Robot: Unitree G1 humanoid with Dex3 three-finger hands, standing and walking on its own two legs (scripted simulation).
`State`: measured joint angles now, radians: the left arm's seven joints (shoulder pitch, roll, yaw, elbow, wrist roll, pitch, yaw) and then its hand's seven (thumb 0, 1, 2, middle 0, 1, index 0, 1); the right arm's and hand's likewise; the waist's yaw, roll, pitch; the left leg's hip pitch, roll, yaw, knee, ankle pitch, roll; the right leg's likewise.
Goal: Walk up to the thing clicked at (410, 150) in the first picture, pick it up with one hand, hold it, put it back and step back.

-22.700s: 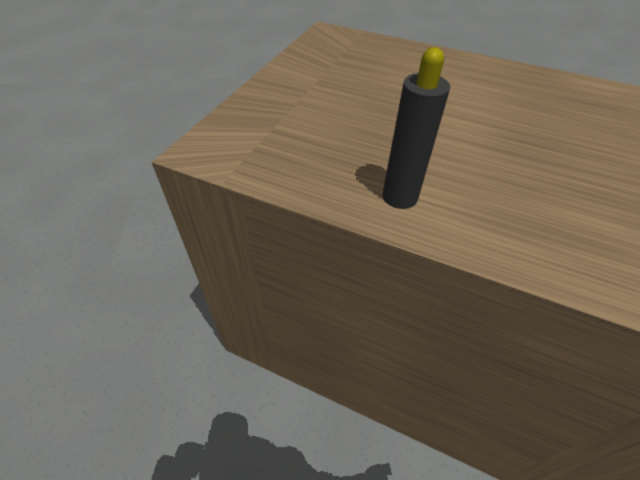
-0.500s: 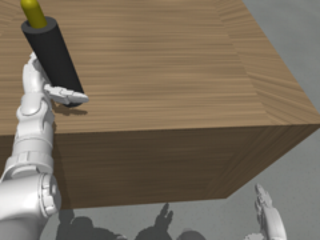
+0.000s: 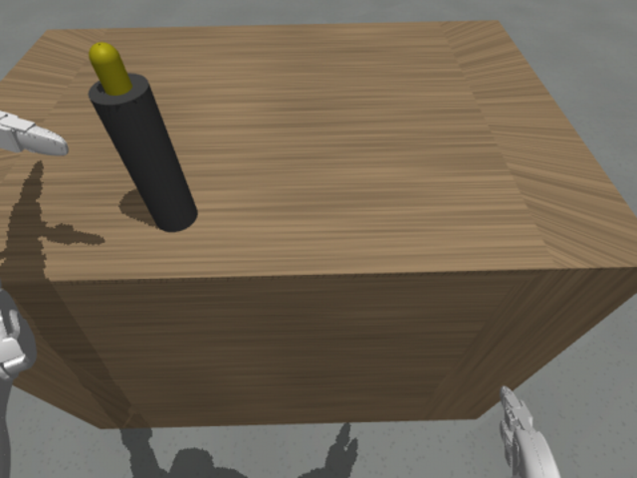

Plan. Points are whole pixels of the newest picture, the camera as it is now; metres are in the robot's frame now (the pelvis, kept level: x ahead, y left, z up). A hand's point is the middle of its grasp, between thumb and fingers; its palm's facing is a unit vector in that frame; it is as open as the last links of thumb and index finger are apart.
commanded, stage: sink last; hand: left
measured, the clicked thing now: (145, 148) +0.46 +0.20 +0.17
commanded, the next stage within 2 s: home in 1.06 s
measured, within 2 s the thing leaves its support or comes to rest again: neither
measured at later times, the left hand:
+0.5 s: hand out of the picture +0.29 +0.28 +0.22, palm faces +0.42 -0.81 -0.42, open 17.4 cm
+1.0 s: hand out of the picture +0.16 +0.24 +0.22, palm faces +0.47 -0.76 -0.46, open 17.4 cm
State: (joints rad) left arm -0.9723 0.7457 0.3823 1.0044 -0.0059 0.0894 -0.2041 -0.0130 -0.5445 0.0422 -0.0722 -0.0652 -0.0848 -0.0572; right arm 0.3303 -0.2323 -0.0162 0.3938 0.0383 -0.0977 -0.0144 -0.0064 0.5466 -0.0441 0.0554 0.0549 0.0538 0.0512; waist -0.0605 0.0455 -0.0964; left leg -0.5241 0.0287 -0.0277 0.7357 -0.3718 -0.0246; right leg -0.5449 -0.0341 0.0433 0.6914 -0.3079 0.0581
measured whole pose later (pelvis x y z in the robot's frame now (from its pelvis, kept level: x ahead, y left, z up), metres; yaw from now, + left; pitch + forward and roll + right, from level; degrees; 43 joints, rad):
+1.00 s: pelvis -0.02 -0.02 +0.00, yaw +2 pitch -1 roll +1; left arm 0.39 0.38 0.46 -0.43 -0.08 -0.29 -0.01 -0.01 -0.53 0.03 -0.07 -0.05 -0.07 -0.05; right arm 0.37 -0.21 -0.19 0.39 0.05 -0.10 -0.03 -0.01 0.51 -0.05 0.06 0.06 0.05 0.05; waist 0.07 0.05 -0.03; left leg -0.33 0.01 -0.06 0.69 -0.34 -0.04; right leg -0.37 -0.05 0.01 0.71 -0.33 0.04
